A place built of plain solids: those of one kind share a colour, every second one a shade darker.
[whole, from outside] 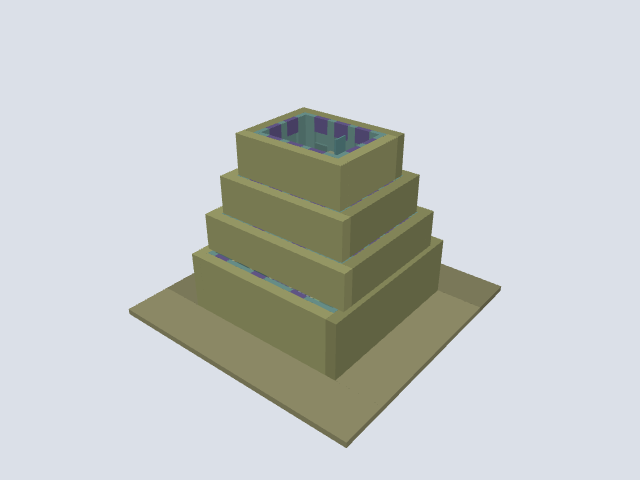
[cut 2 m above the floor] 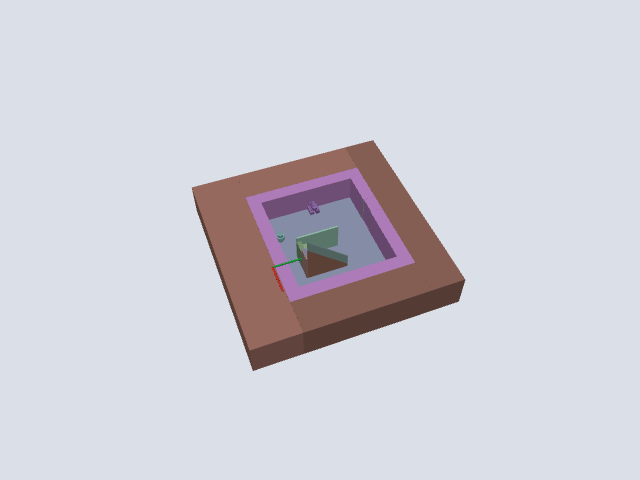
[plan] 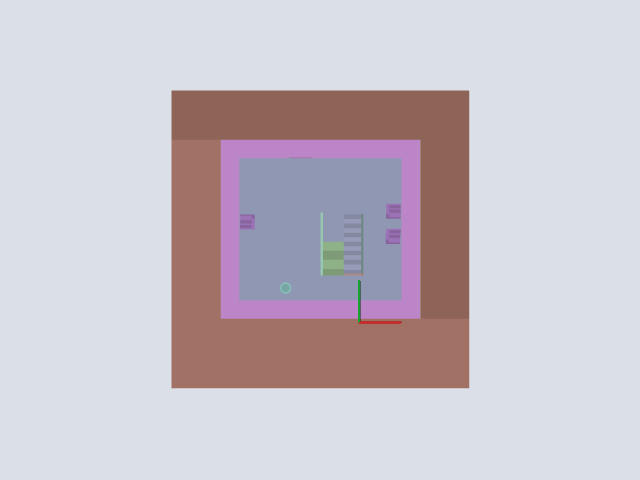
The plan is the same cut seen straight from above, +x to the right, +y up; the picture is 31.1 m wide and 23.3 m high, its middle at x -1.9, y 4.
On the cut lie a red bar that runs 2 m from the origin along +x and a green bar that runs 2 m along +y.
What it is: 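The timber main towers of Japanese castles, from general knowledge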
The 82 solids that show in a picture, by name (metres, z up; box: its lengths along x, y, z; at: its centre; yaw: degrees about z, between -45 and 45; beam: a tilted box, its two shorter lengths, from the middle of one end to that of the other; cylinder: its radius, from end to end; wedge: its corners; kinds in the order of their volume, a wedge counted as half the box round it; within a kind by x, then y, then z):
{
 "wall_fill_storey_1": {"box": [0.9, 12.66, 5.32], "at": [-8.66, 4.03, 2.3]},
 "wall_fill_storey_2": {"box": [0.9, 13.62, 3.12], "at": [-7.25, 4.03, 6.52]},
 "wall_fill_storey_3": {"box": [0.9, 11.65, 3.19], "at": [-6.27, 4.03, 9.67]},
 "wall_fill_storey_4": {"box": [0.9, 9.68, 3.35], "at": [-5.29, 4.03, 12.94]},
 "wall_fill_storey_5": {"box": [14.46, 0.9, 5.32], "at": [-1.88, -2.75, 2.3]},
 "wall_fill_storey_6": {"box": [9.85, 0.9, 3.12], "at": [-1.88, -2.33, 6.52]},
 "wall_fill_storey_7": {"box": [7.88, 0.9, 3.19], "at": [-1.88, -1.34, 9.67]},
 "wall_fill_storey_8": {"box": [5.91, 0.9, 3.35], "at": [-1.88, -0.36, 12.94]},
 "wall_fill_storey_9": {"box": [5.91, 0.9, 3.35], "at": [-1.88, 8.42, 12.94]},
 "wall_fill_storey_10": {"box": [14.46, 0.9, 5.32], "at": [-1.88, 10.81, 2.3]},
 "wall_fill_storey_11": {"box": [0.9, 9.68, 3.35], "at": [1.52, 4.03, 12.94]},
 "wall_fill_storey_12": {"box": [0.9, 11.65, 3.19], "at": [2.51, 4.03, 9.67]},
 "wall_fill_storey_13": {"box": [0.9, 13.62, 3.12], "at": [3.5, 4.03, 6.52]},
 "wall_fill_base_1": {"box": [2.39, 8.7, 3.0], "at": [-7.92, 4.52, -1.86]},
 "wall_fill_base_2": {"box": [14.46, 3.38, 3.0], "at": [-1.88, -1.51, -1.86]},
 "wall_fill_base_3": {"box": [14.46, 2.39, 3.0], "at": [-1.88, 10.06, -1.86]},
 "wall_fill_base_4": {"box": [2.39, 8.7, 3.0], "at": [4.16, 4.52, -1.86]},
 "ground_garden_1": {"box": [4.0, 22.46, 0.5], "at": [-11.11, 4.03, -0.27]},
 "ground_garden_2": {"box": [14.46, 4.0, 0.5], "at": [-1.88, -5.2, -0.27]},
 "ground_garden_3": {"box": [14.46, 4.0, 0.5], "at": [-1.88, 13.26, -0.27]},
 "ground_garden_4": {"box": [4.0, 22.46, 0.5], "at": [7.35, 4.03, -0.27]},
 "wall_base_1": {"box": [0.9, 8.7, 2.65], "at": [-6.27, 4.52, -1.68]},
 "wall_base_2": {"box": [3.26, 0.9, 2.65], "at": [-5.09, 8.42, -1.68]},
 "wall_base_3": {"box": [1.2, 0.86, 2.1], "at": [-2.87, 8.44, -1.81]},
 "wall_base_4": {"box": [9.68, 0.9, 2.65], "at": [-1.88, 0.62, -1.68]},
 "wall_base_5": {"box": [5.23, 0.9, 2.65], "at": [0.35, 8.42, -1.68]},
 "wall_base_6": {"box": [0.9, 8.7, 2.65], "at": [2.51, 4.52, -1.68]},
 "wall_storey_1": {"box": [0.42, 2.73, 5.32], "at": [-8.0, -0.94, 2.3]},
 "wall_storey_2": {"box": [0.42, 2.64, 5.32], "at": [-8.0, 3.04, 2.3]},
 "wall_storey_3": {"box": [0.42, 2.64, 5.32], "at": [-8.0, 6.99, 2.3]},
 "wall_storey_4": {"box": [0.42, 1.32, 3.35], "at": [-4.62, 0.75, 12.94]},
 "wall_storey_5": {"box": [1.32, 0.42, 3.35], "at": [-4.17, 7.76, 12.94]},
 "wall_storey_6": {"box": [0.67, 0.42, 3.35], "at": [-1.88, 7.76, 12.94]},
 "wall_storey_7": {"box": [1.3, 0.2, 0.95], "at": [-0.9, 7.87, 12.95]},
 "wall_storey_8": {"box": [1.32, 0.42, 3.35], "at": [0.41, 7.76, 12.94]},
 "wall_storey_9": {"box": [0.42, 1.32, 3.35], "at": [0.86, 0.75, 12.94]},
 "wall_storey_10": {"box": [0.42, 0.67, 3.35], "at": [0.86, 3.04, 12.94]},
 "wall_storey_11": {"box": [0.42, 0.67, 3.35], "at": [0.86, 5.01, 12.94]},
 "wall_storey_12": {"box": [0.42, 1.3, 1.21], "at": [0.86, 6.0, 11.87]},
 "wall_storey_13": {"box": [0.42, 1.32, 3.35], "at": [0.86, 7.31, 12.94]},
 "wall_storey_14": {"box": [0.2, 1.3, 0.95], "at": [0.97, 6.0, 12.95]},
 "floor_base_1": {"box": [7.88, 6.9, 0.55], "at": [-1.88, 4.52, -3.13]},
 "wall_head_storey_1": {"box": [0.42, 1.3, 0.6], "at": [-8.0, 1.07, 4.66]},
 "wall_head_storey_2": {"box": [0.42, 1.3, 0.6], "at": [-8.0, 5.01, 4.66]},
 "wall_head_storey_3": {"box": [0.42, 1.3, 0.6], "at": [-8.0, 8.96, 4.66]},
 "wall_head_storey_4": {"box": [0.42, 1.3, 1.19], "at": [-4.62, 2.06, 14.02]},
 "wall_head_storey_5": {"box": [0.42, 1.3, 1.19], "at": [-4.62, 4.03, 14.02]},
 "wall_head_storey_6": {"box": [1.3, 0.42, 1.19], "at": [-2.87, 0.3, 14.02]},
 "wall_head_storey_7": {"box": [1.3, 0.42, 1.19], "at": [-2.87, 7.76, 14.02]},
 "wall_head_storey_8": {"box": [1.3, 0.42, 1.19], "at": [-0.9, 0.3, 14.02]},
 "wall_head_storey_9": {"box": [1.3, 0.42, 1.19], "at": [-0.9, 7.76, 14.02]},
 "wall_head_storey_10": {"box": [0.42, 1.3, 1.19], "at": [0.86, 2.06, 14.02]},
 "wall_head_storey_11": {"box": [0.42, 1.3, 1.19], "at": [0.86, 4.03, 14.02]},
 "wall_head_storey_12": {"box": [0.42, 1.3, 1.19], "at": [0.86, 6.0, 14.02]},
 "step_1": {"box": [0.85, 0.28, 2.7], "at": [-0.33, 2.46, -1.56]},
 "step_2": {"box": [0.85, 0.28, 2.5], "at": [-0.32, 2.68, -1.66]},
 "step_3": {"box": [0.85, 0.28, 2.29], "at": [-0.32, 2.9, -1.76]},
 "step_4": {"box": [0.85, 0.28, 2.09], "at": [-0.32, 3.12, -1.86]},
 "step_5": {"box": [0.85, 0.28, 1.89], "at": [-0.32, 3.34, -1.96]},
 "step_6": {"box": [0.85, 0.28, 1.68], "at": [-0.32, 3.56, -2.07]},
 "step_7": {"box": [0.85, 0.28, 1.48], "at": [-0.32, 3.78, -2.17]},
 "step_8": {"box": [0.85, 0.28, 1.27], "at": [-0.32, 4.0, -2.27]},
 "step_9": {"box": [0.85, 0.28, 1.07], "at": [-0.32, 4.22, -2.37]},
 "step_10": {"box": [0.85, 0.28, 0.87], "at": [-0.32, 4.44, -2.47]},
 "step_11": {"box": [0.85, 0.28, 0.66], "at": [-0.32, 4.66, -2.58]},
 "step_12": {"box": [0.85, 0.28, 0.46], "at": [-0.32, 4.88, -2.68]},
 "step_13": {"box": [0.85, 0.28, 0.25], "at": [-0.32, 5.1, -2.78]},
 "terrace_right_1": {"box": [1.0, 0.32, 1.67], "at": [-1.25, 2.44, -2.04]},
 "terrace_right_2": {"box": [1.0, 0.44, 1.26], "at": [-1.25, 2.82, -2.24]},
 "terrace_right_3": {"box": [1.0, 0.44, 0.86], "at": [-1.25, 3.26, -2.45]},
 "terrace_right_4": {"box": [1.0, 0.44, 0.45], "at": [-1.25, 3.7, -2.65]},
 "wall_beside_right_1": {"box": [0.12, 3.06, 3.81], "at": [-1.81, 3.81, -0.95]},
 "rail_1": {"wedge": [[0.1, 2.38, 0.06], [0.1, 2.38, 0.88], [0.1, 5.27, -2.62], [0.1, 5.27, -1.8], [0.2, 2.38, 0.06], [0.2, 2.38, 0.88], [0.2, 5.27, -2.62], [0.2, 5.27, -1.8]]},
 "wall_1": {"wedge": [[0.1, 2.38, -2.91], [0.1, 2.38, 0.07], [0.1, 5.27, -2.91], [0.1, 5.27, -2.62], [0.2, 2.38, -2.91], [0.2, 2.38, 0.07], [0.2, 5.27, -2.91], [0.2, 5.27, -2.62]]},
 "screen_storey_1": {"box": [1.19, 0.12, 2.99], "at": [-1.65, 2.35, 13.12]},
 "floor_hda_1": {"box": [0.85, 0.1, 2.91], "at": [-0.32, 2.33, -1.45]},
 "bale_1": {"box": [0.56, 0.16, 0.19], "at": [-5.49, 4.88, -2.17]},
 "bale_2": {"box": [0.71, 0.3, 0.3], "at": [-5.42, 4.88, -2.27]},
 "bale_3": {"box": [0.71, 0.3, 0.3], "at": [1.64, 4.18, -2.27]},
 "bale_4": {"box": [0.71, 0.3, 0.3], "at": [1.66, 5.4, -2.27]},
 "jar_1": {"cylinder": 0.28, "from": [-3.57, 1.67, -2.55], "to": [-3.57, 1.67, -2.27]},
 "jar_2": {"cylinder": 0.2, "from": [-3.57, 1.67, -2.27], "to": [-3.57, 1.67, -2.09]}
}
